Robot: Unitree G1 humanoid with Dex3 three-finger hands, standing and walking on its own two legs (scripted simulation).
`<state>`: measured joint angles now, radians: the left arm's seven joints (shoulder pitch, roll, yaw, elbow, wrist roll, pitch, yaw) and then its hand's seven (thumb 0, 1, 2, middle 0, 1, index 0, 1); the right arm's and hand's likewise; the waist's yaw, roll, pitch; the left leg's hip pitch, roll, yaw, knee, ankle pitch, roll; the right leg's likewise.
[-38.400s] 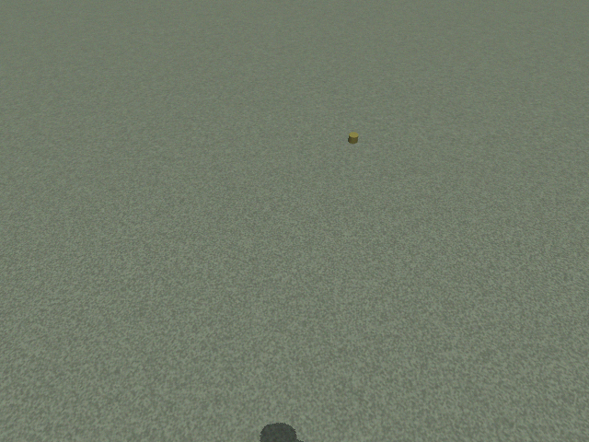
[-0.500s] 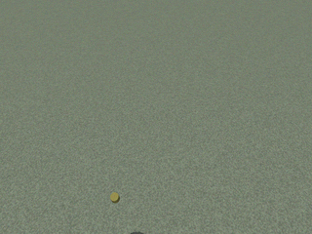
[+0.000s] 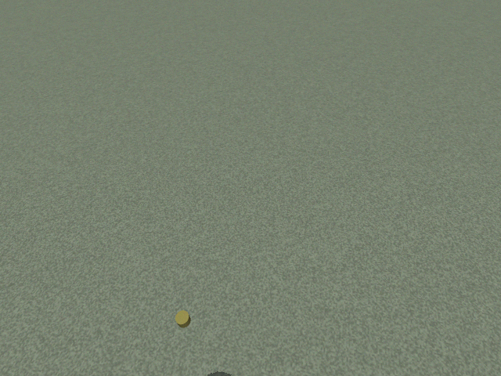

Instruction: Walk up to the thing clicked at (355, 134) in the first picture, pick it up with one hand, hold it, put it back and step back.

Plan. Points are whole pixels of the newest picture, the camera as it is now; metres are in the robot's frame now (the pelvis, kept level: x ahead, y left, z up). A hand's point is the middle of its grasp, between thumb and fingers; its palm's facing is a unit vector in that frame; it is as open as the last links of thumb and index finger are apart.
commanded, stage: stand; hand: left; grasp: from above
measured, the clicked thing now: (183, 319) +0.45 +0.30 -0.76
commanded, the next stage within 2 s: step back in 0.06 s
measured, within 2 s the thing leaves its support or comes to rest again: neither
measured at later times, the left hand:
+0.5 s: hand out of the picture +0.07 +0.31 -0.18, palm faces +0.00 -0.93 -0.38, open 7.4 cm
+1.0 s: hand out of the picture -0.08 +0.31 -0.16, palm faces +0.02 -0.91 -0.41, open 7.4 cm
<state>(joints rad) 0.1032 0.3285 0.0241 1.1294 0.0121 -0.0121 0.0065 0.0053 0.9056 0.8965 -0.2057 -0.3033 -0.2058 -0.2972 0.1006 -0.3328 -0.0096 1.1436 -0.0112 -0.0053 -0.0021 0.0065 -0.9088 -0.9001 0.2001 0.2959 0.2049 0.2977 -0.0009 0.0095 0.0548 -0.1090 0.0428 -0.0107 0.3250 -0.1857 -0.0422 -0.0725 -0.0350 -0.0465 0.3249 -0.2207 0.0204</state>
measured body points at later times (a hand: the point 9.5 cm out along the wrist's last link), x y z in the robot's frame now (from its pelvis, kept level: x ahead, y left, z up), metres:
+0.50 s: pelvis -0.08 +0.04 -0.02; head +0.00 +0.06 +0.42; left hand +0.07 +0.35 -0.15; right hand +0.00 -0.28 -0.14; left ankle -0.04 +0.14 -0.75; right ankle -0.10 -0.11 -0.68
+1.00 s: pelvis -0.20 +0.04 -0.02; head -0.14 +0.04 +0.42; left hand -0.08 +0.35 -0.13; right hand -0.11 -0.28 -0.15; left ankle -0.22 +0.16 -0.73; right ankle -0.14 -0.09 -0.75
